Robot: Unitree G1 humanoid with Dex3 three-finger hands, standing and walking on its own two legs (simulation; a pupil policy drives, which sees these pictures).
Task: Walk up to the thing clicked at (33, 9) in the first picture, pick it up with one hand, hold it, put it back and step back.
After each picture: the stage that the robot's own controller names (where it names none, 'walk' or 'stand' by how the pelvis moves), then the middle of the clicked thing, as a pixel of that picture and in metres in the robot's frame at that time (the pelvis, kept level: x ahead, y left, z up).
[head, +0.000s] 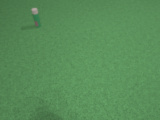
stand; (36, 18) +1.74 +0.57 -0.65
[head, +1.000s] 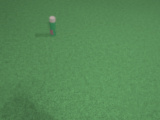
walk; (52, 26) +1.64 +0.27 -0.62
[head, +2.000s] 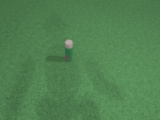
walk; (68, 51) +1.06 +0.10 -0.64
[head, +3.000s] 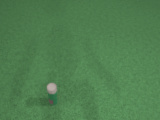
walk; (52, 94) +0.64 +0.18 -0.65
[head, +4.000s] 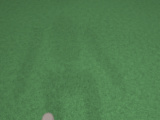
stand; out of the picture +0.40 +0.21 -0.64
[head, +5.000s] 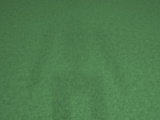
stand; out of the picture +0.37 +0.20 -0.66
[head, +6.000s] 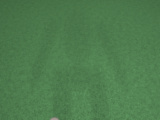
stand; out of the picture +0.37 +0.19 -0.66
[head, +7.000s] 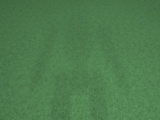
stand; out of the picture +0.37 +0.21 -0.66
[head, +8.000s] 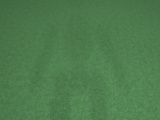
stand; out of the picture +0.36 +0.22 -0.66
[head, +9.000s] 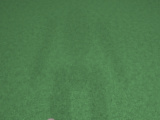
go down; out of the picture +0.36 +0.22 -0.65
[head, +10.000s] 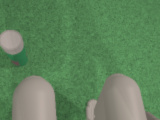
go down; (16, 51) +0.45 +0.23 -0.24
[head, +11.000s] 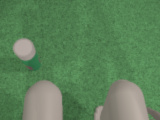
close in; (29, 57) +0.44 +0.22 -0.26
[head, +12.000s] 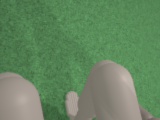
close in; out of the picture +0.44 +0.26 -0.16
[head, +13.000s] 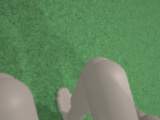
close; out of the picture +0.44 +0.28 -0.16
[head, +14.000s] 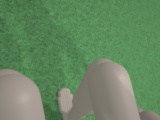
lift; out of the picture +0.39 +0.26 -0.17
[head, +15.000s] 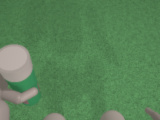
lift; (23, 81) +0.32 +0.18 +0.03
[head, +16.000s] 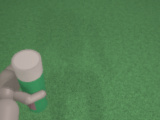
hold; (33, 86) +0.32 +0.16 +0.04
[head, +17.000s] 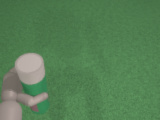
hold; (35, 88) +0.31 +0.16 +0.03
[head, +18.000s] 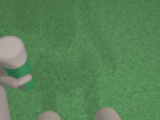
crouch; (19, 69) +0.38 +0.19 -0.03
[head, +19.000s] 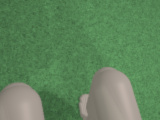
lower; out of the picture +0.49 +0.25 -0.08
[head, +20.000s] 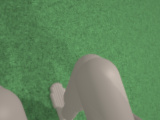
lower; out of the picture +0.47 +0.28 -0.17
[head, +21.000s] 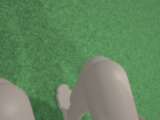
lower; out of the picture +0.44 +0.28 -0.17
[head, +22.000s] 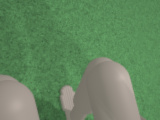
lower; out of the picture +0.44 +0.28 -0.16
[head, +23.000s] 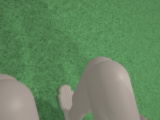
lower; out of the picture +0.43 +0.28 -0.15
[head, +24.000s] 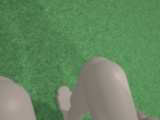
open; out of the picture +0.43 +0.27 -0.16
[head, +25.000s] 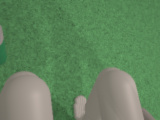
stand; out of the picture +0.42 +0.25 -0.19
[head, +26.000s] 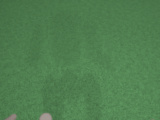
stand; out of the picture +0.36 +0.20 -0.57
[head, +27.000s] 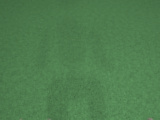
stand; out of the picture +0.36 +0.20 -0.60
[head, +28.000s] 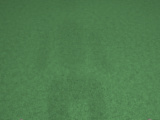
stand; out of the picture +0.36 +0.20 -0.60
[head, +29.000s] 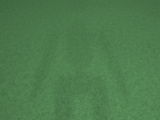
walk; out of the picture +0.39 +0.19 -0.65
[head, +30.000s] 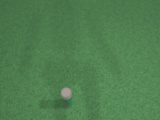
walk; (67, 98) +0.49 +0.12 -0.64
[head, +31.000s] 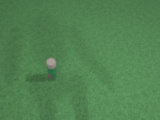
walk; (51, 70) +0.73 +0.18 -0.64
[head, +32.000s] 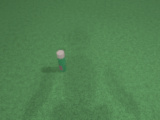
stand; (61, 61) +1.02 +0.26 -0.64
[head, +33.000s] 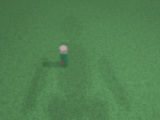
stand; (64, 56) +1.02 +0.18 -0.65
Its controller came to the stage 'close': yes
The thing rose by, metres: 0.68
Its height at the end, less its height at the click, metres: +0.00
